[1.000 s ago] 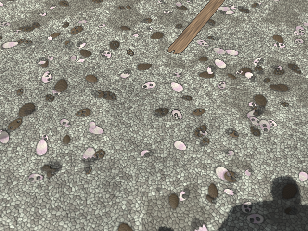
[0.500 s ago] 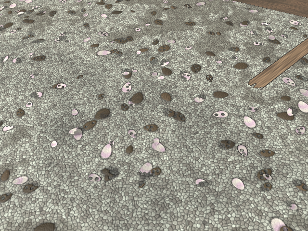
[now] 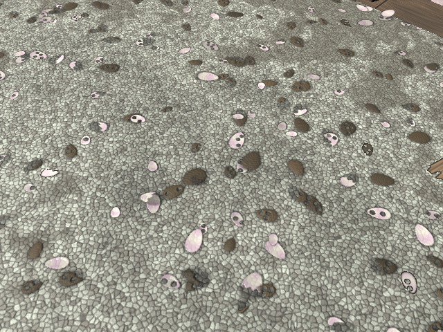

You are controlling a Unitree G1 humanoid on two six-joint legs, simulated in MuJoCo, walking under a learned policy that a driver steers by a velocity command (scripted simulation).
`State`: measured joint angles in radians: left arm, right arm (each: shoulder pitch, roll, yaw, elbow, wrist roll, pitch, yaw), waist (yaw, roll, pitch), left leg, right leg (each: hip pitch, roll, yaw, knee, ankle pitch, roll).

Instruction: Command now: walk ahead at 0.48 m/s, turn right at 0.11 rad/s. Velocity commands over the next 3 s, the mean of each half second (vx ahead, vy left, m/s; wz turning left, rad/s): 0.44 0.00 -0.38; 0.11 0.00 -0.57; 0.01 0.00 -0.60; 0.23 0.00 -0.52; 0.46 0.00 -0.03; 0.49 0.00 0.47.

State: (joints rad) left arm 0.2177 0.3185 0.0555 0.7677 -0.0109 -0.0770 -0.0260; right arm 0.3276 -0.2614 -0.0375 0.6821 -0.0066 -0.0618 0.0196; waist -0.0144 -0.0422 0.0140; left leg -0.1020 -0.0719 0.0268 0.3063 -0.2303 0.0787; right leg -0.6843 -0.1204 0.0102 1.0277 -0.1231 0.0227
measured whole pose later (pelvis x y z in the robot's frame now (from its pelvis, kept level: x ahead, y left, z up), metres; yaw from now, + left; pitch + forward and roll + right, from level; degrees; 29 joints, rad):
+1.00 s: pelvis +0.43 -0.03 -0.01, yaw -34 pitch +1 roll +0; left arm 0.19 0.31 0.07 0.65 -0.02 0.07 0.03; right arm 0.14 -0.26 -0.04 0.67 -0.02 0.00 -0.04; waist -0.01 -0.02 0.07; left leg -0.33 0.03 0.09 0.43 -0.13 0.02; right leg -0.49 -0.03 0.03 0.97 -0.41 0.08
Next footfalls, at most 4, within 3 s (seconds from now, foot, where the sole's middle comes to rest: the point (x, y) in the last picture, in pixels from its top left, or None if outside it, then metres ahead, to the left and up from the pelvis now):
0.28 right None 0.34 -0.12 -0.78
0.70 left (214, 302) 0.58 0.01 -0.78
1.14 right None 0.39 -0.16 -0.78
1.60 left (228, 309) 0.56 -0.03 -0.78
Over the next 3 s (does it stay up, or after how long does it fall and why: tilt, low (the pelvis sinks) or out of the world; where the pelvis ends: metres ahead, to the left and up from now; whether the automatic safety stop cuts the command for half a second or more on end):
stays up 0.63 -0.66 -0.01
